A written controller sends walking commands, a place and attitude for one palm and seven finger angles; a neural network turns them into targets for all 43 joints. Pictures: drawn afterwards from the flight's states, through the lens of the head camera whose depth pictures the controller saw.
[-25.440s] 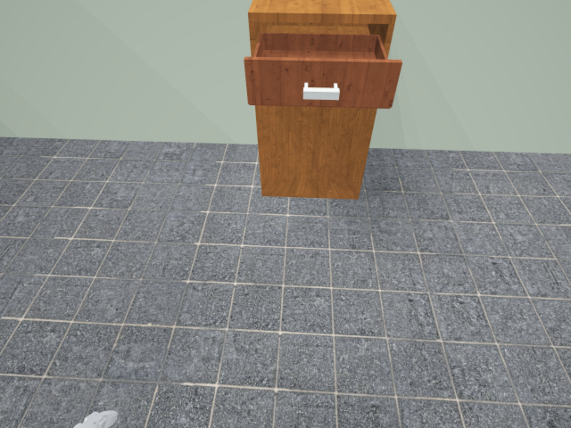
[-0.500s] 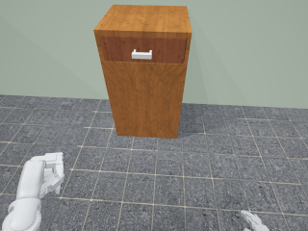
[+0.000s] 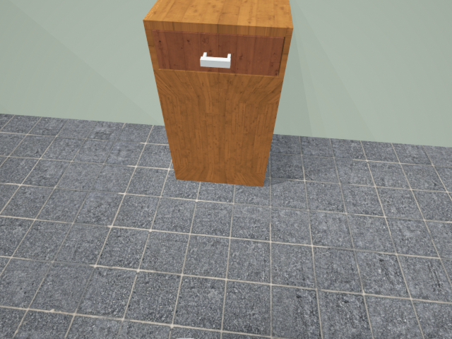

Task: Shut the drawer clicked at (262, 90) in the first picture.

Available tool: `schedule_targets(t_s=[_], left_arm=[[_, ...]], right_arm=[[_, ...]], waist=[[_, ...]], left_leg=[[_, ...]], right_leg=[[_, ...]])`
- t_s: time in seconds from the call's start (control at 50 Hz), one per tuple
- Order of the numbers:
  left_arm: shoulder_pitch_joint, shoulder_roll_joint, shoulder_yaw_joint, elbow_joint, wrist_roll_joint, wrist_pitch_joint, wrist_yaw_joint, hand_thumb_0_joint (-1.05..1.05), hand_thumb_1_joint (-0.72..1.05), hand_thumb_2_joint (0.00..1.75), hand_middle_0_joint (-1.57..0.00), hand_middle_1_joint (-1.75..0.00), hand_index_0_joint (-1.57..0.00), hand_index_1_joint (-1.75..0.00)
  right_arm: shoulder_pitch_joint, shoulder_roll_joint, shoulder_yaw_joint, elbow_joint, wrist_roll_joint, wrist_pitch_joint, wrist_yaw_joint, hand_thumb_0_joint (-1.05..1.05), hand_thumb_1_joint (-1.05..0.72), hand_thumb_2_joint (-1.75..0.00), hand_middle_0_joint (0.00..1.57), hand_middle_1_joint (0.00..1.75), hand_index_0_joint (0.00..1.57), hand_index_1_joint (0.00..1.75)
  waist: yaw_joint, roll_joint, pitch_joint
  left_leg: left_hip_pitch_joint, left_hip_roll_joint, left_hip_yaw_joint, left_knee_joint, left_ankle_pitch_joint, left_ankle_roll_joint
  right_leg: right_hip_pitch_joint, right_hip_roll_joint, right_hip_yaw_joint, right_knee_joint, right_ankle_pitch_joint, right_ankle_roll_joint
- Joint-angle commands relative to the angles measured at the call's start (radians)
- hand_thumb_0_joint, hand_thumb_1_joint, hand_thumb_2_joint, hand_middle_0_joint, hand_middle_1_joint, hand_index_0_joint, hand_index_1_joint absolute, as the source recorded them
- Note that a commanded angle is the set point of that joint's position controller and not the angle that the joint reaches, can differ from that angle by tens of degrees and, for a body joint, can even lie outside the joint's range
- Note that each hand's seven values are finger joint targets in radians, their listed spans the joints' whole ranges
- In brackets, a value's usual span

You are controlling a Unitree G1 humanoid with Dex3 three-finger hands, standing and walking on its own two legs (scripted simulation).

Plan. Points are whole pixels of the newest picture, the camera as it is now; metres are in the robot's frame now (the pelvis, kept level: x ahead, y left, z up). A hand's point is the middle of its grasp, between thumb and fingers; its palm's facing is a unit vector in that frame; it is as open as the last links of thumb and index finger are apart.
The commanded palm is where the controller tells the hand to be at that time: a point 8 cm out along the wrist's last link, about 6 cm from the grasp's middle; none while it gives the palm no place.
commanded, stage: let the arm hang, fingers relaxed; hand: left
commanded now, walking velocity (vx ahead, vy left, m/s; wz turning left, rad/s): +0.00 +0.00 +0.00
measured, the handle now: (216, 59) +0.97 +0.09 +0.00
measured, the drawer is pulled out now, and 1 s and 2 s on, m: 0.00 0.00 0.00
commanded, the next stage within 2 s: look to check the result in 0.50 s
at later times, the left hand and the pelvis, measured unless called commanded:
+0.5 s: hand out of the picture +0.09 +0.23 -0.16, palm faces -0.02 -0.96 -0.28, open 7.4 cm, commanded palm none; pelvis +0.03 +0.01 +0.01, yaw -1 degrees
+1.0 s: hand out of the picture +0.14 +0.23 -0.15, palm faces -0.05 -0.95 -0.30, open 7.4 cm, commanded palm none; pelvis +0.06 +0.01 +0.01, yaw -2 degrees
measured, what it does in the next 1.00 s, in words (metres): shifts its weight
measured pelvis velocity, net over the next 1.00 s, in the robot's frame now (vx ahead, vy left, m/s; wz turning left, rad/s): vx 0.06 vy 0.01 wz -0.03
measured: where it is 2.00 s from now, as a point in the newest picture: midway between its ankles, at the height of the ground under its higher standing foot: outside the picture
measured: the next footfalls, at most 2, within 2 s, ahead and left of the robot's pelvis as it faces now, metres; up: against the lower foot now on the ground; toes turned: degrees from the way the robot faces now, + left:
none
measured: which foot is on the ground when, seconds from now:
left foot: down 0.00-1.00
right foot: down 0.00-1.00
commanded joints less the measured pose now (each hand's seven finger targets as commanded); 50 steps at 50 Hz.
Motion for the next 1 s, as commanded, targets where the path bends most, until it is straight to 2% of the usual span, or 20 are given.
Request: schedule_targets(t_s=[0.0,0.06,0.1,0.14,0.18,0.24,0.3,0.36,0.42,0.48,0.62,0.7,0.98], left_arm=[[-0.106,0.136,0.019,-0.060,-0.001,-0.035,0.008,0.00,0.90,0.90,-0.20,-0.30,-0.20,-0.30],[-0.088,0.138,0.021,-0.027,0.000,-0.030,0.009,0.00,0.90,0.90,-0.20,-0.30,-0.20,-0.30],[-0.067,0.132,0.022,-0.004,0.002,-0.030,0.008,0.00,0.90,0.90,-0.20,-0.30,-0.20,-0.30],[-0.059,0.126,0.021,0.012,0.004,-0.036,0.007,0.00,0.90,0.90,-0.20,-0.30,-0.20,-0.30],[-0.077,0.118,0.020,0.020,0.003,-0.041,0.006,0.00,0.90,0.90,-0.20,-0.30,-0.20,-0.30],[-0.094,0.129,0.020,0.028,0.003,-0.047,0.007,0.00,0.90,0.90,-0.20,-0.30,-0.20,-0.30],[-0.122,0.138,0.019,0.031,0.002,-0.051,0.009,0.00,0.90,0.90,-0.20,-0.30,-0.20,-0.30],[-0.141,0.143,0.017,0.037,0.002,-0.057,0.010,0.00,0.90,0.90,-0.20,-0.30,-0.20,-0.30],[-0.164,0.150,0.016,0.037,0.000,-0.061,0.011,0.00,0.90,0.90,-0.20,-0.30,-0.20,-0.30],[-0.181,0.160,0.014,0.041,-0.001,-0.061,0.012,0.00,0.90,0.90,-0.20,-0.30,-0.20,-0.30],[-0.207,0.183,0.014,0.045,-0.003,-0.063,0.013,0.00,0.90,0.90,-0.20,-0.30,-0.20,-0.30],[-0.218,0.190,0.013,0.047,-0.004,-0.062,0.015,0.00,0.90,0.90,-0.20,-0.30,-0.20,-0.30],[-0.242,0.210,0.013,0.052,-0.005,-0.064,0.015,0.00,0.90,0.90,-0.20,-0.30,-0.20,-0.30]], right_arm=[[0.029,-0.122,-0.028,-0.024,-0.004,-0.027,-0.009,0.00,-0.90,-0.90,0.20,0.30,0.20,0.30],[-0.011,-0.143,-0.031,-0.012,-0.007,-0.030,-0.008,0.00,-0.90,-0.90,0.20,0.30,0.20,0.30],[-0.047,-0.161,-0.034,-0.010,-0.008,-0.034,-0.011,0.00,-0.90,-0.90,0.20,0.30,0.20,0.30],[-0.065,-0.172,-0.038,-0.005,-0.004,-0.040,-0.012,0.00,-0.90,-0.90,0.20,0.30,0.20,0.30],[-0.079,-0.167,-0.035,0.005,-0.005,-0.044,-0.013,0.00,-0.90,-0.90,0.20,0.30,0.20,0.30],[-0.103,-0.171,-0.035,0.010,-0.002,-0.051,-0.012,0.00,-0.90,-0.90,0.20,0.30,0.20,0.30],[-0.125,-0.174,-0.033,0.015,-0.002,-0.053,-0.010,0.00,-0.90,-0.90,0.20,0.30,0.20,0.30],[-0.143,-0.179,-0.034,0.017,0.001,-0.057,-0.009,0.00,-0.90,-0.90,0.20,0.30,0.20,0.30],[-0.152,-0.184,-0.030,0.025,0.002,-0.062,-0.010,0.00,-0.90,-0.90,0.20,0.30,0.20,0.30],[-0.171,-0.187,-0.029,0.031,0.004,-0.061,-0.009,0.00,-0.90,-0.90,0.20,0.30,0.20,0.30],[-0.193,-0.208,-0.025,0.041,0.005,-0.062,-0.010,0.00,-0.90,-0.90,0.20,0.30,0.20,0.30],[-0.209,-0.215,-0.023,0.048,0.005,-0.061,-0.010,0.00,-0.90,-0.90,0.20,0.30,0.20,0.30],[-0.236,-0.239,-0.018,0.055,0.006,-0.062,-0.011,0.00,-0.90,-0.90,0.20,0.30,0.20,0.30]], waist=[[-0.038,-0.090,0.015],[-0.020,0.002,0.055],[0.001,0.028,0.045],[0.009,0.012,0.002],[0.005,0.004,-0.021],[0.006,0.035,-0.022],[0.003,0.038,-0.009],[0.000,-0.015,-0.027],[-0.004,-0.008,-0.056],[-0.005,-0.019,-0.054],[-0.008,-0.035,-0.101],[-0.006,-0.020,-0.097],[-0.007,-0.026,-0.103]], left_leg=[[0.159,0.053,-0.064,-0.096,-0.161,0.032],[0.076,0.079,-0.112,-0.201,-0.274,0.036],[0.034,0.092,-0.141,-0.250,-0.333,0.042],[0.045,0.090,-0.133,-0.249,-0.300,0.041],[0.072,0.090,-0.123,-0.249,-0.256,0.036],[0.095,0.094,-0.127,-0.254,-0.211,0.035],[0.104,0.101,-0.131,-0.271,-0.198,0.036],[0.141,0.096,-0.112,-0.239,-0.088,0.037],[0.181,0.097,-0.096,-0.223,0.003,0.035],[0.198,0.096,-0.082,-0.210,0.061,0.032],[0.241,0.097,-0.069,-0.195,0.128,0.028],[0.249,0.100,-0.060,-0.194,0.163,0.025],[0.275,0.108,-0.049,-0.204,0.201,0.018]], right_leg=[[-0.210,-0.093,0.123,-0.247,-0.349,-0.081],[-0.159,-0.063,0.097,-0.203,-0.333,-0.068],[-0.093,-0.046,0.080,-0.172,-0.272,-0.060],[-0.035,-0.046,0.082,-0.161,-0.205,-0.062],[-0.017,-0.053,0.082,-0.165,-0.171,-0.061],[-0.012,-0.062,0.081,-0.165,-0.124,-0.061],[-0.009,-0.071,0.073,-0.170,-0.093,-0.056],[0.007,-0.080,0.078,-0.177,-0.025,-0.054],[0.025,-0.088,0.080,-0.182,0.025,-0.049],[0.033,-0.095,0.080,-0.187,0.063,-0.046],[0.075,-0.103,0.085,-0.197,0.125,-0.042],[0.086,-0.107,0.086,-0.201,0.159,-0.041],[0.118,-0.111,0.087,-0.221,0.209,-0.038]])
